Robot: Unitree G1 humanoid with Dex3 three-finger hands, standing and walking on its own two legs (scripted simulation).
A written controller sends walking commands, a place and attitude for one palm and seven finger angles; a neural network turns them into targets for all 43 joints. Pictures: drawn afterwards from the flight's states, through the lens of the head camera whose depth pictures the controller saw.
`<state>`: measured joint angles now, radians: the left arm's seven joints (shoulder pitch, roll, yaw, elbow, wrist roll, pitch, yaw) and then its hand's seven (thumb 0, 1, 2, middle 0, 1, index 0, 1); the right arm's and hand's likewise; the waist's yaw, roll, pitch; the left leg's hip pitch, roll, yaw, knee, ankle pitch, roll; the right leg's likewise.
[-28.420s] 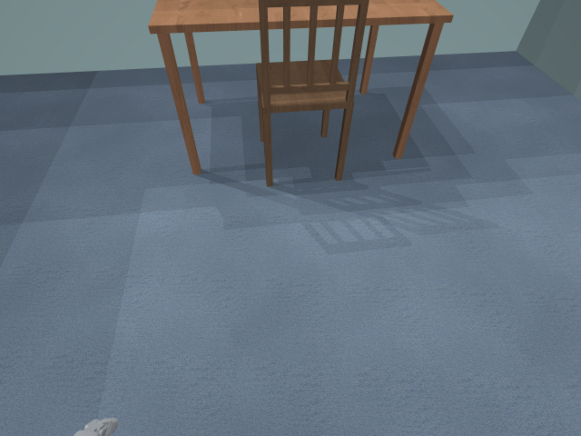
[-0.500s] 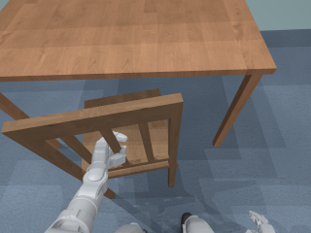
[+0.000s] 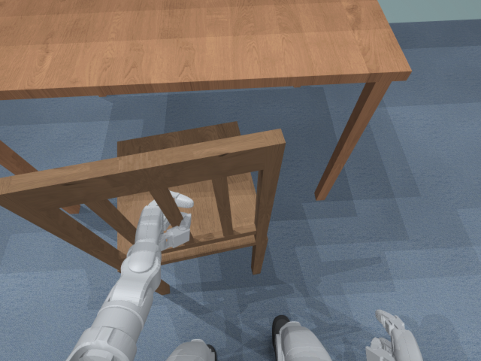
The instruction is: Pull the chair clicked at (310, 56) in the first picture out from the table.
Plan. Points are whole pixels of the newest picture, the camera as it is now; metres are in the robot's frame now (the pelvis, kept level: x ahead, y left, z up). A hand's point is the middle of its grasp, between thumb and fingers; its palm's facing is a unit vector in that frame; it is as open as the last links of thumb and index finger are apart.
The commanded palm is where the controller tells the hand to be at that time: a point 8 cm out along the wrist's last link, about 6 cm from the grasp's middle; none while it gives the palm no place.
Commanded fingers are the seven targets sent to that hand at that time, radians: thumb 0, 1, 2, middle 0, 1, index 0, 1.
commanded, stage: step backward, pulling the chair out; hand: left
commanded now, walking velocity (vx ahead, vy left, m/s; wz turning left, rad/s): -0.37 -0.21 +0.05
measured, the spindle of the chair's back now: (175, 218) +0.36 +0.13 -0.08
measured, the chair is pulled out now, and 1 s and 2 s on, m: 0.20 0.42 0.62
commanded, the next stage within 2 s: stop walking, hand still on the chair in 1.60 s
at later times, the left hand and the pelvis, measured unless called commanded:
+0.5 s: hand (175, 286) +0.23 +0.12 -0.06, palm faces -0.03 -0.99 -0.15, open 5.3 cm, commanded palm +0.21 +0.17 -0.06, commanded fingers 0.00 0.90 0.90 -0.50 -1.45 -0.50 -1.45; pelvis -0.09 +0.00 +0.00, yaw -1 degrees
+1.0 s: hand out of the picture +0.11 +0.12 -0.06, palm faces -0.04 -0.99 -0.14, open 5.4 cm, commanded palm +0.10 +0.17 -0.06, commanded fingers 0.00 0.90 0.90 -0.50 -1.45 -0.50 -1.45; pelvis -0.20 +0.01 +0.01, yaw +1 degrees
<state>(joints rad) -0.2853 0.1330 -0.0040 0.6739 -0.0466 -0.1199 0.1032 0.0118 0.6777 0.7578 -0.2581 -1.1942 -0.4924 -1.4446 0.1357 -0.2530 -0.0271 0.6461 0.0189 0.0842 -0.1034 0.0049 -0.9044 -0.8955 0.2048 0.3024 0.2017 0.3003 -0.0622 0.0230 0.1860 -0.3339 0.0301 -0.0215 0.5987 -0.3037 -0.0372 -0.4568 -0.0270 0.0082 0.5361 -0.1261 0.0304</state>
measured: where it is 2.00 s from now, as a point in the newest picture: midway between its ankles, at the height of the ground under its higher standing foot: outside the picture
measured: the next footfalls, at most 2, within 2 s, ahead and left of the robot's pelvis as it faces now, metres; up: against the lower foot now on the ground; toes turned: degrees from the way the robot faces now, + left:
right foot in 0.12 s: +0.05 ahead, -0.12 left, +0.00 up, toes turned -3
left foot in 0.38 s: -0.03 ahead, +0.14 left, +0.00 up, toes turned +0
